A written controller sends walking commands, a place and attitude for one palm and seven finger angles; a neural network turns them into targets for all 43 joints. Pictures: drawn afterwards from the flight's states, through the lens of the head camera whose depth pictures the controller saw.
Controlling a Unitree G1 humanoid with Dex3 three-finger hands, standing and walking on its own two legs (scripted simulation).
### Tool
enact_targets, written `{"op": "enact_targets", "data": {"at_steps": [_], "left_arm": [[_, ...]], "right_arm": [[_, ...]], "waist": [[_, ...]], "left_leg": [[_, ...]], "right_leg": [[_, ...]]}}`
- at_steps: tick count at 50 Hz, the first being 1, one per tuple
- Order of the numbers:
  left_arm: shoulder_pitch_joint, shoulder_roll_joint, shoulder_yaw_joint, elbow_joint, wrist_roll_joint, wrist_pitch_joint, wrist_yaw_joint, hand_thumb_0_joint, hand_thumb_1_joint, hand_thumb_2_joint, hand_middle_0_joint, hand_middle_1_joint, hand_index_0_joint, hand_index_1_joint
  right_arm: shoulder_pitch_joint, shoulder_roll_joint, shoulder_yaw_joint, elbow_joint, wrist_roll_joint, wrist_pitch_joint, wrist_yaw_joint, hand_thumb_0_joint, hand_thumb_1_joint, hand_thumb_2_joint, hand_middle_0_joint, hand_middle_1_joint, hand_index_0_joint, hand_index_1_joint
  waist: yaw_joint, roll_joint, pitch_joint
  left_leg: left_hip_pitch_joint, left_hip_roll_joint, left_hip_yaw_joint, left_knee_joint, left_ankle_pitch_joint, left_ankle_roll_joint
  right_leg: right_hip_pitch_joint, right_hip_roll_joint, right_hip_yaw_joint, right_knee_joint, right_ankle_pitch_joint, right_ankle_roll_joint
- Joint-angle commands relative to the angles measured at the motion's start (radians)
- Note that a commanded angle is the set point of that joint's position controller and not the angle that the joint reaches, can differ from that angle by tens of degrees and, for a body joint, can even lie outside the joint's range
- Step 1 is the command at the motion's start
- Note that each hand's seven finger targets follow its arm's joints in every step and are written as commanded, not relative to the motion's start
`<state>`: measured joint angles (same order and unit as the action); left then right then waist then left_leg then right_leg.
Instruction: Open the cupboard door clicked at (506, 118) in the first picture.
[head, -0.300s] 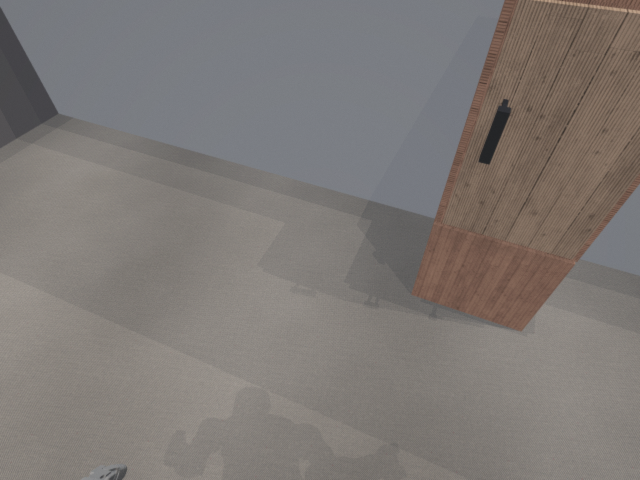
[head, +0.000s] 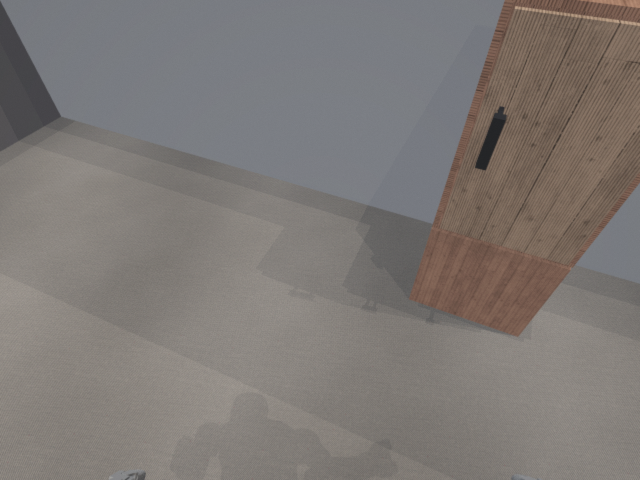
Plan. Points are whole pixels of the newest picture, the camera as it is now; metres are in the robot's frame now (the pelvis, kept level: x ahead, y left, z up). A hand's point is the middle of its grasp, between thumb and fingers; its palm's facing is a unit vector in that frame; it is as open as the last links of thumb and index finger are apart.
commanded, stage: stand and wait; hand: left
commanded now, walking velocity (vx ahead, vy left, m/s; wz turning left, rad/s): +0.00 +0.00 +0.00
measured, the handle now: (491, 137) +0.84 -0.34 -0.01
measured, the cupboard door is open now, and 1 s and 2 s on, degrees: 0 0 0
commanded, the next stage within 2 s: look at it before walking up in 0.52 s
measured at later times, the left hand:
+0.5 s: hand out of the picture +0.07 +0.24 -0.15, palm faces -0.02 -0.94 -0.35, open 7.4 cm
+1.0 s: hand out of the picture +0.07 +0.24 -0.15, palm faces -0.02 -0.94 -0.34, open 7.4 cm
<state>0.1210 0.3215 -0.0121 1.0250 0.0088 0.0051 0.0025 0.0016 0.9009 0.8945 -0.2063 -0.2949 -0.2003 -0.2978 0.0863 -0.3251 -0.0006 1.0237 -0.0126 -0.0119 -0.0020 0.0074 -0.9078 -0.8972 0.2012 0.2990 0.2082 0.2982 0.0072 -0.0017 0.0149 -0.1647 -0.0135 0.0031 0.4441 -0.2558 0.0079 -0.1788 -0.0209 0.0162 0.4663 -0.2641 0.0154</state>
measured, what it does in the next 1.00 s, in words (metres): stands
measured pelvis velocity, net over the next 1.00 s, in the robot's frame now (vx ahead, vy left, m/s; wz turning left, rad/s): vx -0.01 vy -0.01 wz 0.00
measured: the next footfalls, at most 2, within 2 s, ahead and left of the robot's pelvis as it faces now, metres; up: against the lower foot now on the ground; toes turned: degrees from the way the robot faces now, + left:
none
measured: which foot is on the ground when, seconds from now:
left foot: down 0.00-1.00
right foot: down 0.00-1.00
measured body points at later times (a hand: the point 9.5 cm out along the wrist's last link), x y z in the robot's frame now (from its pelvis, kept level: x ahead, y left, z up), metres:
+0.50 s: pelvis -0.01 -0.01 +0.00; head -0.01 -0.01 +0.45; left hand +0.07 +0.29 -0.12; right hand +0.06 -0.31 -0.13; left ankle -0.01 +0.12 -0.74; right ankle -0.01 -0.13 -0.74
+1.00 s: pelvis -0.01 -0.01 +0.01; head +0.00 -0.01 +0.45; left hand +0.07 +0.29 -0.13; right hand +0.07 -0.31 -0.13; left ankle -0.01 +0.12 -0.74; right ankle -0.01 -0.13 -0.74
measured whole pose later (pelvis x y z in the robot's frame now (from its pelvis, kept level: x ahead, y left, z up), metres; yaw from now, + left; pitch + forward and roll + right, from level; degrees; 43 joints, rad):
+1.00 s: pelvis -0.01 -0.01 +0.01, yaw +0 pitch -2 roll +0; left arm 0.13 0.34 0.00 1.09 0.01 0.00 0.00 0.00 0.90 0.89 -0.21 -0.29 -0.20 -0.30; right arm 0.11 -0.34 0.00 1.11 -0.01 -0.01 0.00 0.01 -0.91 -0.90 0.20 0.30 0.21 0.30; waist 0.00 0.00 0.03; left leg -0.14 0.01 0.00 0.37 -0.20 -0.01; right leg -0.15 0.00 0.01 0.39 -0.21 0.00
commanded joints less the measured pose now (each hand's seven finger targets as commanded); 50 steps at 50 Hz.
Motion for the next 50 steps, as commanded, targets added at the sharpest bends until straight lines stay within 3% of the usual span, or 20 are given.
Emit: {"op": "enact_targets", "data": {"at_steps": [1, 28, 50], "left_arm": [[-0.041, 0.219, 0.050, -0.060, 0.003, -0.028, 0.012, 0.000, 0.900, 0.900, -0.200, -0.300, -0.200, -0.300], [-0.038, 0.227, 0.046, -0.008, 0.002, -0.030, 0.008, 0.000, 0.900, 0.900, -0.200, -0.300, -0.200, -0.300], [-0.028, 0.223, 0.047, -0.002, 0.003, -0.033, 0.009, 0.000, 0.900, 0.900, -0.200, -0.300, -0.200, -0.300]], "right_arm": [[-0.039, -0.207, -0.048, -0.053, -0.001, -0.025, -0.015, 0.000, -0.900, -0.900, 0.200, 0.300, 0.200, 0.300], [-0.011, -0.219, -0.036, 0.020, 0.002, -0.022, -0.010, 0.000, -0.900, -0.900, 0.200, 0.300, 0.200, 0.300], [-0.016, -0.216, -0.035, 0.023, 0.006, -0.023, -0.011, 0.000, -0.900, -0.900, 0.200, 0.300, 0.200, 0.300]], "waist": [[-0.007, 0.000, -0.071], [-0.007, -0.009, -0.035], [-0.005, -0.007, -0.044]], "left_leg": [[0.024, 0.120, -0.090, -0.073, 0.226, 0.031], [0.021, 0.125, -0.102, -0.126, 0.140, 0.019], [0.046, 0.131, -0.101, -0.129, 0.190, 0.017]], "right_leg": [[0.023, -0.095, 0.075, -0.071, 0.212, -0.048], [0.013, -0.100, 0.099, -0.141, 0.114, -0.050], [0.032, -0.100, 0.093, -0.147, 0.182, -0.047]]}}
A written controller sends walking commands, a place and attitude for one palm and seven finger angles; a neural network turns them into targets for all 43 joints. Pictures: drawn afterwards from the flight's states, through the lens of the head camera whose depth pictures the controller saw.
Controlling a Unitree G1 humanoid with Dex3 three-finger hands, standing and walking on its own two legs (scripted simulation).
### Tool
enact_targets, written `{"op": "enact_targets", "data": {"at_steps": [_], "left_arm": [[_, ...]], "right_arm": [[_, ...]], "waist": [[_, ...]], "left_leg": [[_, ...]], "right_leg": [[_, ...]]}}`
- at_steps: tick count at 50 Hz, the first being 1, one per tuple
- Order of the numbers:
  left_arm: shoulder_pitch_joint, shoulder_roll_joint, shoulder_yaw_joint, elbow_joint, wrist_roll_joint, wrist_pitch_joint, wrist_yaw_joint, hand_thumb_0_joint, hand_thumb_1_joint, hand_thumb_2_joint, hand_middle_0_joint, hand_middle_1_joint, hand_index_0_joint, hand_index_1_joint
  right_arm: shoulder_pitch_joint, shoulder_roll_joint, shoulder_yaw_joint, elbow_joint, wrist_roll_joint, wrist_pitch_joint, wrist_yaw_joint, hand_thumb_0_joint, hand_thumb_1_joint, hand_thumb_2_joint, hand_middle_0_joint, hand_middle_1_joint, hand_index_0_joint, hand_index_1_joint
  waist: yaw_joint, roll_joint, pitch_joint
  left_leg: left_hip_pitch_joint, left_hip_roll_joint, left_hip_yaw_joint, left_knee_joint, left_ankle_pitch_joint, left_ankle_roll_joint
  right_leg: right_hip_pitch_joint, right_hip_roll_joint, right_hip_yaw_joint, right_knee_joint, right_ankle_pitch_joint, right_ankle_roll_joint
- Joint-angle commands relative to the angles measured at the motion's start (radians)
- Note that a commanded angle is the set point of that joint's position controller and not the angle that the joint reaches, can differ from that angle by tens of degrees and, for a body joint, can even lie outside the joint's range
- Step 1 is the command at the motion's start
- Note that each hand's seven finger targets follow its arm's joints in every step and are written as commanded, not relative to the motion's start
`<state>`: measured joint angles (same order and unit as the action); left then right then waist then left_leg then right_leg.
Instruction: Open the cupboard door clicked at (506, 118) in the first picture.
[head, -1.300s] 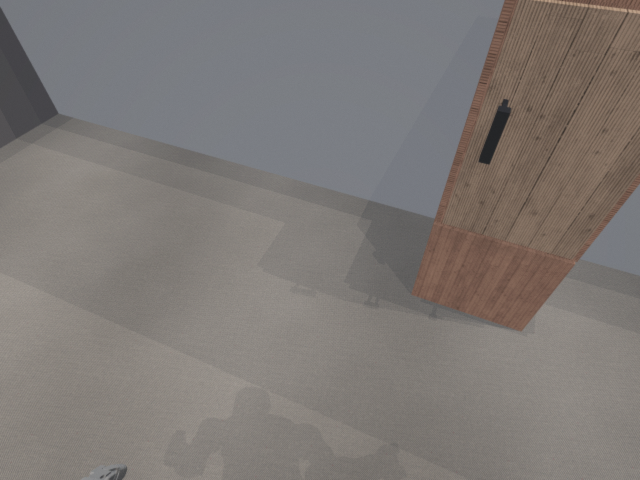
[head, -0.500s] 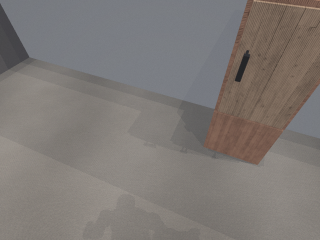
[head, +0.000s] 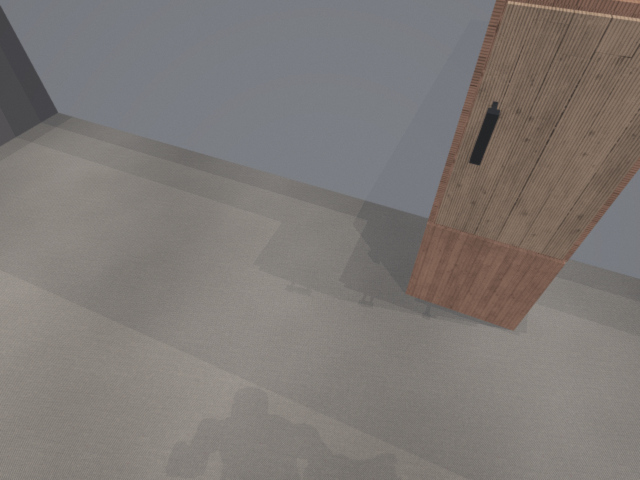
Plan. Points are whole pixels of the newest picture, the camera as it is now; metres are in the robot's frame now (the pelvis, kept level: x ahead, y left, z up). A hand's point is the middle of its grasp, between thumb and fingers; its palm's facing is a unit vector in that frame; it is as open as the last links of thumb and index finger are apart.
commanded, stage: look at it before walking up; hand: left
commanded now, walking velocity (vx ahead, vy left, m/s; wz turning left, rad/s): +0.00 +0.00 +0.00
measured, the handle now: (485, 133) +0.85 -0.33 -0.02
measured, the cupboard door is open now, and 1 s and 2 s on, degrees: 0 0 0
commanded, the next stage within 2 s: turn to face it in 0.14 s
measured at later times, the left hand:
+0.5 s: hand out of the picture +0.07 +0.23 -0.17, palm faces -0.07 -0.95 -0.32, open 7.4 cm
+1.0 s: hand out of the picture +0.08 +0.21 -0.18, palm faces -0.18 -0.96 -0.22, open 7.4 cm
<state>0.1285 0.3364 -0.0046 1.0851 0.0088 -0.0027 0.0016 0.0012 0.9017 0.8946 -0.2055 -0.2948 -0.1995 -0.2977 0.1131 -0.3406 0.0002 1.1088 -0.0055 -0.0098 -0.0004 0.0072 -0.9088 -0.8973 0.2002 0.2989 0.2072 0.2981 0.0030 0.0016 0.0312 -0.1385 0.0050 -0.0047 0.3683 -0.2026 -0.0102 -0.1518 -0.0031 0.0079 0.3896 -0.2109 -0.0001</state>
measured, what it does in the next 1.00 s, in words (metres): lifts its right foot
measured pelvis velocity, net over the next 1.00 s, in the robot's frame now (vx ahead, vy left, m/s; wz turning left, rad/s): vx -0.04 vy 0.03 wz -0.23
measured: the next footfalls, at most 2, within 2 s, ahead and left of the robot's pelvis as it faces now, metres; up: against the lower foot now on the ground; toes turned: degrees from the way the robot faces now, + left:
right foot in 1.20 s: -0.06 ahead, -0.10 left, +0.00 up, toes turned -22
left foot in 1.56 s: +0.15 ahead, +0.06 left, +0.00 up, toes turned -13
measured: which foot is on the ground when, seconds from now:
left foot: down 0.00-1.00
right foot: down 0.00-0.88, up 0.90-1.00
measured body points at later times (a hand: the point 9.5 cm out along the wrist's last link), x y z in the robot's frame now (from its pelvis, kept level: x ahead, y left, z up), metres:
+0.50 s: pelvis +0.00 +0.00 -0.01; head +0.01 -0.01 +0.44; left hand +0.08 +0.28 -0.14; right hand +0.07 -0.28 -0.15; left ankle +0.00 +0.13 -0.75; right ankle +0.00 -0.12 -0.75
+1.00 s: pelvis -0.04 +0.03 -0.01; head -0.01 +0.04 +0.44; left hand +0.09 +0.26 -0.16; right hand -0.05 -0.23 -0.15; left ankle -0.02 +0.14 -0.75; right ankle -0.06 -0.10 -0.69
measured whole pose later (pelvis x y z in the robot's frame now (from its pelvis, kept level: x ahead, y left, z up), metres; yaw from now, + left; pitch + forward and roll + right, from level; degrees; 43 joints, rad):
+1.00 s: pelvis -0.04 +0.03 -0.01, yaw -13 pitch +1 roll +0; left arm 0.21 0.24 0.08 0.94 0.02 0.07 0.00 0.00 0.90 0.89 -0.20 -0.29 -0.20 -0.30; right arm 0.24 -0.18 -0.04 0.97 -0.02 0.01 -0.03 0.01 -0.91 -0.90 0.20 0.30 0.21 0.30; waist 0.00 -0.04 0.04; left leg -0.24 0.03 0.08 0.53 -0.30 0.01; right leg -0.50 0.04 0.07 0.99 -0.42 0.03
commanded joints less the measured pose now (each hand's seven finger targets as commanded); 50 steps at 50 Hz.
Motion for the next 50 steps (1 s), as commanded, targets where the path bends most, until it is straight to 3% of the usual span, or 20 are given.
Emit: {"op": "enact_targets", "data": {"at_steps": [1, 15, 18, 28, 30, 31, 32, 33, 34, 35, 37, 41, 42, 43, 44, 45, 46, 47, 48, 50], "left_arm": [[-0.037, 0.209, 0.039, -0.063, 0.003, -0.025, 0.010, 0.000, 0.900, 0.900, -0.200, -0.300, -0.200, -0.300], [-0.035, 0.210, 0.042, -0.062, 0.004, -0.020, 0.009, 0.000, 0.900, 0.900, -0.200, -0.300, -0.200, -0.300], [0.014, 0.107, 0.029, -0.066, 0.003, 0.011, 0.015, 0.000, 0.900, 0.900, -0.200, -0.300, -0.200, -0.300], [0.092, 0.068, 0.059, -0.174, 0.014, 0.038, 0.003, 0.000, 0.900, 0.900, -0.200, -0.300, -0.200, -0.300], [0.106, 0.071, 0.066, -0.187, 0.019, 0.036, 0.003, 0.000, 0.900, 0.900, -0.200, -0.300, -0.200, -0.300], [0.114, 0.085, 0.070, -0.193, 0.021, 0.034, 0.005, 0.000, 0.900, 0.900, -0.200, -0.300, -0.200, -0.300], [0.125, 0.111, 0.078, -0.195, 0.023, 0.030, 0.009, 0.000, 0.900, 0.900, -0.200, -0.300, -0.200, -0.300], [0.144, 0.134, 0.087, -0.199, 0.022, 0.030, 0.014, 0.000, 0.900, 0.900, -0.200, -0.300, -0.200, -0.300], [0.159, 0.129, 0.094, -0.204, 0.020, 0.031, 0.022, 0.000, 0.900, 0.900, -0.200, -0.300, -0.200, -0.300], [0.138, 0.118, 0.096, -0.204, 0.020, 0.032, 0.027, 0.000, 0.900, 0.900, -0.200, -0.300, -0.200, -0.300], [0.089, 0.093, 0.098, -0.225, 0.026, 0.030, 0.030, 0.000, 0.900, 0.900, -0.200, -0.300, -0.200, -0.300], [0.077, 0.072, 0.099, -0.228, 0.015, 0.037, 0.027, 0.000, 0.900, 0.900, -0.200, -0.300, -0.200, -0.300], [0.064, 0.048, 0.093, -0.236, 0.011, 0.040, 0.025, 0.000, 0.900, 0.900, -0.200, -0.300, -0.200, -0.300], [0.058, 0.003, 0.086, -0.252, 0.008, 0.044, 0.017, 0.000, 0.900, 0.900, -0.200, -0.300, -0.200, -0.300], [0.057, -0.036, 0.081, -0.268, 0.005, 0.043, 0.008, 0.000, 0.900, 0.900, -0.200, -0.300, -0.200, -0.300], [0.044, -0.015, 0.092, -0.261, 0.014, 0.048, 0.012, 0.000, 0.900, 0.900, -0.200, -0.300, -0.200, -0.300], [0.051, 0.003, 0.103, -0.239, 0.023, 0.050, 0.006, 0.000, 0.900, 0.900, -0.200, -0.300, -0.200, -0.300], [0.080, -0.018, 0.103, -0.222, 0.022, 0.050, -0.001, 0.000, 0.900, 0.900, -0.200, -0.300, -0.200, -0.300], [0.098, -0.036, 0.097, -0.210, 0.019, 0.052, -0.005, 0.000, 0.900, 0.900, -0.200, -0.300, -0.200, -0.300], [0.087, -0.060, 0.087, -0.205, 0.015, 0.052, -0.010, 0.000, 0.900, 0.900, -0.200, -0.300, -0.200, -0.300]], "right_arm": [[-0.041, -0.201, -0.036, -0.062, -0.002, -0.025, -0.012, 0.000, -0.900, -0.900, 0.200, 0.300, 0.200, 0.300], [-0.040, -0.205, -0.039, -0.060, -0.003, -0.025, -0.018, 0.000, -0.900, -0.900, 0.200, 0.300, 0.200, 0.300], [0.027, -0.093, -0.024, -0.061, -0.005, -0.007, -0.023, 0.000, -0.900, -0.900, 0.200, 0.300, 0.200, 0.300], [0.034, -0.092, -0.073, -0.174, -0.008, 0.018, -0.033, 0.000, -0.900, -0.900, 0.200, 0.300, 0.200, 0.300], [0.031, -0.075, -0.077, -0.191, -0.008, 0.021, -0.030, 0.000, -0.900, -0.900, 0.200, 0.300, 0.200, 0.300], [0.030, -0.053, -0.078, -0.200, -0.006, 0.023, -0.029, 0.000, -0.900, -0.900, 0.200, 0.300, 0.200, 0.300], [0.042, -0.021, -0.075, -0.206, -0.002, 0.025, -0.028, 0.000, -0.900, -0.900, 0.200, 0.300, 0.200, 0.300], [0.040, 0.006, -0.071, -0.212, -0.002, 0.028, -0.028, 0.000, -0.900, -0.900, 0.200, 0.300, 0.200, 0.300], [0.022, 0.001, -0.069, -0.217, -0.001, 0.026, -0.029, 0.000, -0.900, -0.900, 0.200, 0.300, 0.200, 0.300], [0.034, 0.002, -0.071, -0.214, 0.000, 0.021, -0.029, 0.000, -0.900, -0.900, 0.200, 0.300, 0.200, 0.300], [0.086, 0.033, -0.067, -0.199, 0.005, 0.013, -0.030, 0.000, -0.900, -0.900, 0.200, 0.300, 0.200, 0.300], [0.183, 0.056, -0.065, -0.170, 0.006, 0.006, -0.038, 0.000, -0.900, -0.900, 0.200, 0.300, 0.200, 0.300], [0.215, 0.035, -0.068, -0.163, 0.005, 0.000, -0.041, 0.000, -0.900, -0.900, 0.200, 0.300, 0.200, 0.300], [0.223, -0.015, -0.077, -0.169, -0.004, -0.007, -0.042, 0.000, -0.900, -0.900, 0.200, 0.300, 0.200, 0.300], [0.194, -0.081, -0.088, -0.193, -0.013, -0.006, -0.042, 0.000, -0.900, -0.900, 0.200, 0.300, 0.200, 0.300], [0.150, -0.070, -0.087, -0.206, -0.014, -0.006, -0.040, 0.000, -0.900, -0.900, 0.200, 0.300, 0.200, 0.300], [0.117, -0.032, -0.079, -0.208, -0.018, -0.008, -0.043, 0.000, -0.900, -0.900, 0.200, 0.300, 0.200, 0.300], [0.091, -0.026, -0.074, -0.213, -0.021, -0.009, -0.044, 0.000, -0.900, -0.900, 0.200, 0.300, 0.200, 0.300], [0.075, -0.020, -0.073, -0.213, -0.023, -0.009, -0.043, 0.000, -0.900, -0.900, 0.200, 0.300, 0.200, 0.300], [0.103, -0.007, -0.070, -0.198, -0.023, -0.009, -0.044, 0.000, -0.900, -0.900, 0.200, 0.300, 0.200, 0.300]], "waist": [[-0.002, -0.008, -0.062], [-0.002, -0.002, -0.063], [-0.009, -0.006, -0.063], [0.005, 0.049, -0.049], [0.010, 0.002, -0.059], [0.012, -0.064, -0.062], [0.010, -0.170, -0.067], [0.030, -0.255, -0.055], [0.050, -0.239, -0.048], [0.032, -0.210, -0.055], [-0.001, -0.163, -0.104], [-0.035, -0.156, -0.124], [-0.051, -0.107, -0.122], [-0.054, 0.061, -0.098], [-0.044, 0.251, -0.047], [-0.033, 0.250, -0.027], [-0.014, 0.148, -0.007], [0.010, 0.106, 0.000], [0.019, 0.110, 0.008], [0.002, 0.138, 0.002]], "left_leg": [[0.019, 0.112, -0.093, -0.056, 0.131, 0.034], [0.053, 0.123, -0.073, -0.046, 0.170, 0.032], [0.041, 0.128, -0.030, -0.001, 0.177, 0.014], [-0.056, 0.199, -0.023, 0.080, 0.037, 0.057], [-0.101, 0.170, 0.008, 0.143, -0.041, 0.042], [-0.134, 0.125, 0.048, 0.222, -0.107, 0.024], [-0.188, 0.062, 0.087, 0.333, -0.181, -0.002], [-0.259, 0.010, 0.076, 0.452, -0.285, -0.017], [-0.308, 0.017, 0.015, 0.553, -0.334, -0.012], [-0.318, 0.030, -0.009, 0.592, -0.329, -0.009], [-0.266, 0.034, -0.014, 0.491, -0.304, -0.009], [-0.029, -0.004, 0.036, 0.150, -0.101, -0.008], [0.061, 0.035, 0.012, 0.072, -0.086, 0.004], [0.103, 0.172, -0.155, -0.030, -0.113, 0.060], [0.033, 0.367, -0.344, -0.134, -0.086, 0.149], [-0.088, 0.429, -0.371, -0.158, -0.077, 0.203], [-0.134, 0.377, -0.309, -0.139, -0.020, 0.207], [-0.134, 0.327, -0.215, -0.107, 0.046, 0.192], [-0.118, 0.293, -0.133, -0.085, 0.103, 0.176], [-0.078, 0.267, -0.066, -0.047, 0.227, 0.171]], "right_leg": [[0.005, -0.118, 0.102, -0.070, 0.123, -0.031], [-0.005, -0.110, 0.111, -0.059, 0.192, -0.034], [-0.038, -0.102, 0.122, 0.000, 0.245, -0.021], [-0.182, -0.027, 0.131, 0.210, 0.162, -0.020], [-0.176, -0.048, 0.184, 0.182, 0.152, -0.036], [-0.176, -0.090, 0.262, 0.125, 0.136, -0.056], [-0.154, -0.166, 0.395, 0.036, 0.124, -0.099], [-0.133, -0.242, 0.526, -0.063, 0.108, -0.162], [-0.104, -0.264, 0.571, -0.091, 0.143, -0.215], [-0.087, -0.261, 0.544, -0.062, 0.207, -0.230], [-0.059, -0.215, 0.441, 0.001, 0.309, -0.206], [-0.178, -0.140, 0.392, 0.037, 0.193, -0.124], [-0.260, -0.093, 0.345, 0.075, 0.099, -0.088], [-0.385, 0.007, 0.246, 0.199, -0.038, -0.040], [-0.443, 0.091, 0.092, 0.405, -0.232, 0.008], [-0.405, 0.044, 0.084, 0.582, -0.296, 0.025], [-0.383, 0.030, 0.088, 0.695, -0.261, 0.030], [-0.385, 0.020, 0.070, 0.735, -0.237, 0.031], [-0.383, 0.009, 0.045, 0.725, -0.220, 0.035], [-0.349, -0.004, -0.001, 0.626, -0.225, 0.038]]}}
